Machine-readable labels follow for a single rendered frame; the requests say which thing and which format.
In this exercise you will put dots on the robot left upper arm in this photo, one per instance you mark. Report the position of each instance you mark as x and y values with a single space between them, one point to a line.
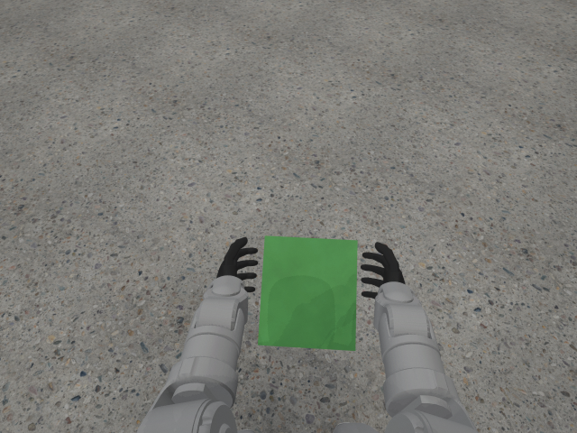
202 416

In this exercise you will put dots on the robot right hand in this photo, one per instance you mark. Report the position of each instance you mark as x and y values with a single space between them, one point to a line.
390 272

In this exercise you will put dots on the robot right forearm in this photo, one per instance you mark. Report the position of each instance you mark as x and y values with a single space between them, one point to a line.
415 377

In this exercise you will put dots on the carton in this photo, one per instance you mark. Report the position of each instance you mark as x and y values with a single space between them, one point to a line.
308 293

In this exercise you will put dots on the robot left hand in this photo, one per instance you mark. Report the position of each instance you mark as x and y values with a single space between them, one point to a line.
230 266

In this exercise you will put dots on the robot left forearm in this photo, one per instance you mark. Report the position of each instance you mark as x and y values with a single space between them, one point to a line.
207 366

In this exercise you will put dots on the robot right upper arm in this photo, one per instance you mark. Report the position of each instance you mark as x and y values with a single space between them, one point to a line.
416 421

